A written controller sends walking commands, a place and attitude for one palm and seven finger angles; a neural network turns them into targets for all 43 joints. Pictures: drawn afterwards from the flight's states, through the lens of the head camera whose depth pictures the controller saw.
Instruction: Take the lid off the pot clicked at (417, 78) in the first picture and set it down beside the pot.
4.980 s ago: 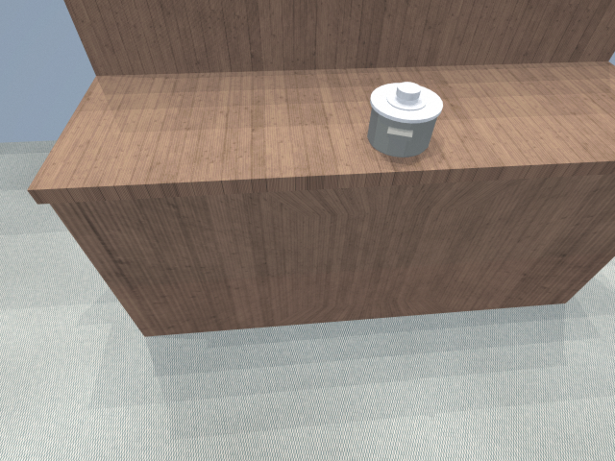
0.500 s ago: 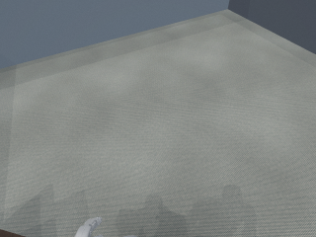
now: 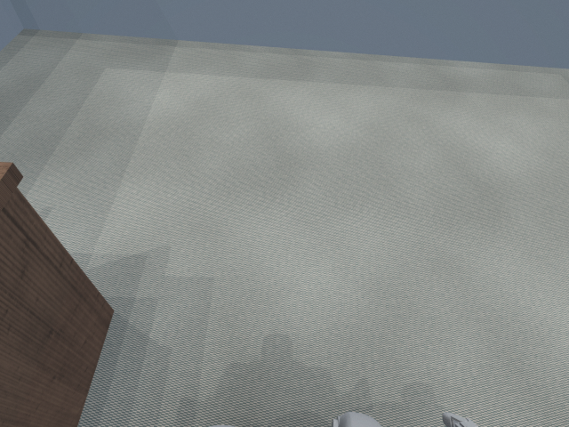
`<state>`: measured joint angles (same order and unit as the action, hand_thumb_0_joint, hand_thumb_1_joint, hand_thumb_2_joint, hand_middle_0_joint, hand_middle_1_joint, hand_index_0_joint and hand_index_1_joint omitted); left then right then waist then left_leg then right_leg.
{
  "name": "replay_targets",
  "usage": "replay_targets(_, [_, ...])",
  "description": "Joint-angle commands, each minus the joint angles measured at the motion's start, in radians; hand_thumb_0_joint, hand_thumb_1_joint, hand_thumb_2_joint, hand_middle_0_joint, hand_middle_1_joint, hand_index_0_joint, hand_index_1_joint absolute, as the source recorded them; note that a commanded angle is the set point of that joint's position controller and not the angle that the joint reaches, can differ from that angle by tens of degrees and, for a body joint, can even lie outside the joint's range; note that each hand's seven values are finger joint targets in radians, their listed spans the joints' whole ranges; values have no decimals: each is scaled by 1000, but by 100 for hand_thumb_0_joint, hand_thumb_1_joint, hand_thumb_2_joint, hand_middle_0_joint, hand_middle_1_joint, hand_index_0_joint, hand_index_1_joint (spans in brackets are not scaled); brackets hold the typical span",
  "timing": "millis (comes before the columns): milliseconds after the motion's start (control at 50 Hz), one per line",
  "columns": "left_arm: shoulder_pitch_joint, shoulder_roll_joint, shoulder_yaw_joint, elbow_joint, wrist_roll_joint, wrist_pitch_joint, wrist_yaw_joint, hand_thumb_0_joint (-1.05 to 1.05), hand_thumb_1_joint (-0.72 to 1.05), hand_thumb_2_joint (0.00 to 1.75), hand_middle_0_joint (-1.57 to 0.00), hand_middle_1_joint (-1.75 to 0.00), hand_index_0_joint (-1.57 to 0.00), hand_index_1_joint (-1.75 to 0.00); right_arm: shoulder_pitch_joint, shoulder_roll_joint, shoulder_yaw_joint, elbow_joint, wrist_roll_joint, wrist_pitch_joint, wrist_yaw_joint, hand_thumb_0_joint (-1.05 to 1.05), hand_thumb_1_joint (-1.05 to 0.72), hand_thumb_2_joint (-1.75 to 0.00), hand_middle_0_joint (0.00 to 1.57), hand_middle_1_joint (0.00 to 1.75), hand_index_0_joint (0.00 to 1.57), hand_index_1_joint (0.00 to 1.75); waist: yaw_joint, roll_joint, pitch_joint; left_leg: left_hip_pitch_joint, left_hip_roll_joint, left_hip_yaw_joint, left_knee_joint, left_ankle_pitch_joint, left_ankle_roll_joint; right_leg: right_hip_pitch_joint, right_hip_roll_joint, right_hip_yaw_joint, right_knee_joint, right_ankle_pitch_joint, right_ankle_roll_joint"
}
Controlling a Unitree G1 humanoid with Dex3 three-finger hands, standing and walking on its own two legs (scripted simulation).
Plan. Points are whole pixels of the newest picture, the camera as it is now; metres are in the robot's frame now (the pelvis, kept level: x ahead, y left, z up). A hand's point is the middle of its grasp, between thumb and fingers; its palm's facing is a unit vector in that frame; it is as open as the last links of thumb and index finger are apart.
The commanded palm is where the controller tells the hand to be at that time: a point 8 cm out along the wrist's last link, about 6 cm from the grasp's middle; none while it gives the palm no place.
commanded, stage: turn to face it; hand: left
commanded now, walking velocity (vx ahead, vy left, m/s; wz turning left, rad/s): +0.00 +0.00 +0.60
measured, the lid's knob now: out of the picture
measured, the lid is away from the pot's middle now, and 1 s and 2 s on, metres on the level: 0.00 0.00 0.00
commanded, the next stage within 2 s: none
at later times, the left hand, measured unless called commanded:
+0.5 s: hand out of the picture -0.01 +0.17 -0.14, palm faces +0.34 -0.89 -0.29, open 7.4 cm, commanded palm none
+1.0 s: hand out of the picture -0.09 +0.26 -0.16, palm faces +0.60 -0.76 -0.25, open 7.4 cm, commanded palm none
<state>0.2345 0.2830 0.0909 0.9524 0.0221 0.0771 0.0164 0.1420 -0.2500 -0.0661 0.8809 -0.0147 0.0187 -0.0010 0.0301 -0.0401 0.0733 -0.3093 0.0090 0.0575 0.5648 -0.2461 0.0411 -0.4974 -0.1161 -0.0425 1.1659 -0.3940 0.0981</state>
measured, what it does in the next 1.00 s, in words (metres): steps on the spot, turning left: right foot, then left foot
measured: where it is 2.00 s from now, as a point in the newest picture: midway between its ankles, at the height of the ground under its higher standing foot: outside the picture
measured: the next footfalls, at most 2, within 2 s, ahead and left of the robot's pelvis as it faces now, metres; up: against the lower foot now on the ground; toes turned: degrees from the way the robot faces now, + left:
right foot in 0.30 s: +0.05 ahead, -0.15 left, +0.00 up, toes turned +10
left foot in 0.72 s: -0.05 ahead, +0.10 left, +0.00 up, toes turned +33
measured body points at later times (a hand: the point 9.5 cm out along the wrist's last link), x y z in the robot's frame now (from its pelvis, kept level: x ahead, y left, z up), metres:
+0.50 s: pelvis -0.01 -0.04 +0.01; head +0.03 -0.06 +0.45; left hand -0.02 +0.21 -0.12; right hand +0.13 -0.27 -0.15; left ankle -0.06 +0.09 -0.65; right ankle +0.01 -0.15 -0.73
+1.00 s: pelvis -0.04 +0.02 +0.01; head -0.02 +0.07 +0.46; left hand -0.12 +0.30 -0.14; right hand +0.19 -0.14 -0.11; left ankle -0.08 +0.08 -0.73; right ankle +0.06 -0.13 -0.65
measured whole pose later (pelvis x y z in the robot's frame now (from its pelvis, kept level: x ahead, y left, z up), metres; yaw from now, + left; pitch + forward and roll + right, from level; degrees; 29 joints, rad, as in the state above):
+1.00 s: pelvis -0.04 +0.02 +0.01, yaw +36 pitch +0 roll -2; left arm 0.14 0.28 0.07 0.89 0.01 0.06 0.02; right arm 0.18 -0.22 -0.05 0.91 -0.01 0.02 0.00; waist 0.00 -0.03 0.09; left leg -0.22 -0.05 -0.04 0.45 -0.24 0.07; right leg -0.50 -0.09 0.00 1.08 -0.37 0.12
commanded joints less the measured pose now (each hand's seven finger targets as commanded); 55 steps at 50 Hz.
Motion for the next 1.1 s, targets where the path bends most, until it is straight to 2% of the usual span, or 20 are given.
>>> replay_targets(0, [8, 74, 13, -83, 1, -30, -6, 0, 90, 90, -20, -30, -20, -30, 2, -191, -43, -67, 2, -7, -5, 0, -90, -90, 20, 30, 20, 30, -28, 174, -84, 66, 195, -260, -301, 28, 86, -30, 11, 39, -59, 71, 16])
replay_targets(120, [-51, 57, 7, -128, -7, -37, 5, 0, 90, 90, -20, -30, -20, -30, 49, -206, -58, -61, -7, 9, -1, 0, -90, -90, 20, 30, 20, 30, -63, 187, -80, 83, 216, -415, -292, -46, 130, 12, 52, 47, -289, -19, 5])
replay_targets(180, [2, 41, 4, -129, -14, -45, 11, 0, 90, 90, -20, -30, -20, -30, 22, -206, -63, -72, -10, 15, -1, 0, -90, -90, 20, 30, 20, 30, -43, 201, -110, 33, 199, -460, -249, 32, 127, 141, 89, 42, -433, -25, -15])
replay_targets(220, [75, 50, 8, -113, -17, -56, 13, 0, 90, 90, -20, -30, -20, -30, -10, -194, -64, -81, -4, 19, 2, 0, -90, -90, 20, 30, 20, 30, -8, 184, -136, -39, 151, -442, -192, 49, 89, 294, 106, 24, -613, 75, -24])
replay_targets(240, [122, 73, 16, -107, -14, -64, 17, 0, 90, 90, -20, -30, -20, -30, -25, -166, -61, -89, 2, 22, 4, 0, -90, -90, 20, 30, 20, 30, 20, 123, -137, -141, 95, -397, -116, -21, 42, 419, 66, 49, -782, 125, -37])
replay_targets(260, [134, 164, 32, -117, 5, -76, 26, 0, 90, 90, -20, -30, -20, -30, 4, -81, -51, -97, 13, 25, 8, 0, -90, -90, 20, 30, 20, 30, 25, -169, -132, -333, -45, -237, 145, -200, -48, 530, -188, 325, -972, -28, -119])
replay_targets(280, [83, 213, 31, -142, 3, -71, 27, 0, 90, 90, -20, -30, -20, -30, -14, -80, -50, -114, 0, 20, 6, 0, -90, -90, 20, 30, 20, 30, 22, -287, -83, -379, -90, -123, 389, -328, -88, 390, -377, 480, -997, 10, -206])
replay_targets(300, [8, 181, 24, -164, -3, -69, 32, 0, 90, 90, -20, -30, -20, -30, -11, -122, -58, -107, -6, 26, 11, 0, -90, -90, 20, 30, 20, 30, -12, -132, -65, -315, -38, -166, 525, -287, -76, 275, -368, 386, -978, 39, -233])
replay_targets(340, [-76, 109, 8, -174, -7, -84, 27, 0, 90, 90, -20, -30, -20, -30, 33, -102, -55, -53, -11, 35, 24, 0, -90, -90, 20, 30, 20, 30, -61, -136, -45, -313, -4, -129, 636, -172, -91, 296, -227, 199, -894, 251, -191])
replay_targets(380, [-59, 80, -5, -168, -6, -91, 23, 0, 90, 90, -20, -30, -20, -30, 53, -89, -49, -37, -7, 36, 32, 0, -90, -90, 20, 30, 20, 30, -56, -147, -46, -305, 8, -84, 654, -129, -113, 345, -188, 75, -836, 429, -190])
replay_targets(500, [69, 123, 4, -120, 4, -83, 22, 0, 90, 90, -20, -30, -20, -30, -72, -60, -31, -60, 0, 40, 36, 0, -90, -90, 20, 30, 20, 30, 19, -162, -34, -248, 21, -9, 438, -186, -126, 422, -228, 16, -808, 535, -206])
replay_targets(540, [74, 143, 9, -117, 7, -79, 20, 0, 90, 90, -20, -30, -20, -30, -91, -53, -24, -64, 3, 35, 37, 0, -90, -90, 20, 30, 20, 30, 25, -168, -42, -198, 19, 17, 337, -196, -121, 417, -241, -2, -786, 572, -210])
replay_targets(620, [62, 165, 22, -113, 8, -70, 17, 0, 90, 90, -20, -30, -20, -30, -57, -59, -19, -63, 8, 18, 33, 0, -90, -90, 20, 30, 20, 30, 18, -207, -98, -73, 1, 63, 121, -178, -97, 442, -254, -49, -694, 648, -185])
replay_targets(660, [46, 158, 25, -111, -5, -65, 13, 0, 90, 90, -20, -30, -20, -30, 37, -97, -30, -41, 4, 6, 30, 0, -90, -90, 20, 30, 20, 30, -36, -127, -156, 110, -3, 55, -124, 31, -80, 386, -222, -118, -535, 594, -115])
replay_targets(680, [50, 120, 20, -129, -14, -61, 7, 0, 90, 90, -20, -30, -20, -30, 114, -190, -53, -25, -2, -6, 25, 0, -90, -90, 20, 30, 20, 30, -80, 92, -224, 330, 135, -128, -191, 251, -21, 190, -155, -155, -324, 371, -50])
replay_targets(700, [-15, 50, -4, -181, -15, -61, 0, 0, 90, 90, -20, -30, -20, -30, 186, -297, -80, -22, 4, -9, 15, 0, -90, -90, 20, 30, 20, 30, -127, 386, -235, 444, 387, -453, -186, 715, 101, -101, -22, -116, -121, -260, 22])
replay_targets(720, [-63, 63, -4, -194, -7, -49, 8, 0, 90, 90, -20, -30, -20, -30, 230, -294, -79, 5, 6, 1, 9, 0, -90, -90, 20, 30, 20, 30, -138, 287, -245, 426, 423, -415, -146, 828, 176, -129, -31, -7, -23, -268, 5])
replay_targets(780, [-86, 68, 3, -146, -6, -42, 6, 0, 90, 90, -20, -30, -20, -30, 82, -202, -49, -24, -2, -7, -15, 0, -90, -90, 20, 30, 20, 30, -74, 220, -122, 260, 268, -290, -170, 683, 127, -121, -27, 53, 55, -64, 11])
replay_targets(840, [-45, 71, 2, -122, -6, -42, -2, 0, 90, 90, -20, -30, -20, -30, 48, -185, -38, -39, 2, -16, -14, 0, -90, -90, 20, 30, 20, 30, -41, 173, -116, 234, 203, -242, -192, 623, 98, -76, -3, 44, 17, 23, 23])
replay_targets(1080, [-182, 66, -9, -182, -16, -46, 13, 0, 90, 90, -20, -30, -20, -30, 130, -199, -51, -18, -8, -2, -14, 0, -90, -90, 20, 30, 20, 30, -78, 158, -114, 246, 201, -475, -188, 491, 150, -27, 62, 83, -270, -25, 19])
